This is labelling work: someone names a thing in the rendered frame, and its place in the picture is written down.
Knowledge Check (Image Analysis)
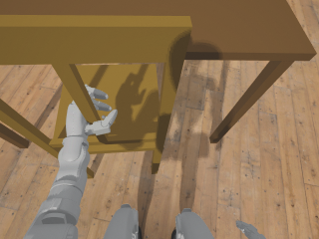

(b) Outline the left robot hand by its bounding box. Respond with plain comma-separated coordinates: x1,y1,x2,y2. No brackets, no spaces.
66,84,118,139

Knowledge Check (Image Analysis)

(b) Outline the table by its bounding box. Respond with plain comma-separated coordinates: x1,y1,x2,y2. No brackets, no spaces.
0,0,317,148

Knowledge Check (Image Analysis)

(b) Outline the chair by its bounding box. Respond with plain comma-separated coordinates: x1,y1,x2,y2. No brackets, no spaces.
0,15,192,179

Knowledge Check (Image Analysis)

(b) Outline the right robot hand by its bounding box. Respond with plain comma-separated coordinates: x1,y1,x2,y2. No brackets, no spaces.
235,220,266,239

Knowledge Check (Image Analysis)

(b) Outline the right robot thigh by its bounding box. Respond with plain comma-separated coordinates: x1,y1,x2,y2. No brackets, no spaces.
175,211,214,239

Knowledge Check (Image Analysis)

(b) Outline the left robot thigh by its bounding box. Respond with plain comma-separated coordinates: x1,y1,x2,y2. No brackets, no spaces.
103,207,139,239

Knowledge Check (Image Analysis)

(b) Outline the robot left upper arm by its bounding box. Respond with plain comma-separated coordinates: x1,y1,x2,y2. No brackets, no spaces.
25,223,79,239

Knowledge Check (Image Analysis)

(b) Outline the robot thigh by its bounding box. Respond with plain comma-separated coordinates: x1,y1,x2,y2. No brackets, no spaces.
103,207,139,239
175,211,214,239

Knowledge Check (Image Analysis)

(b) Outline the left robot forearm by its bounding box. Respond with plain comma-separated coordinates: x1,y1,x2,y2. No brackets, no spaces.
23,135,91,239

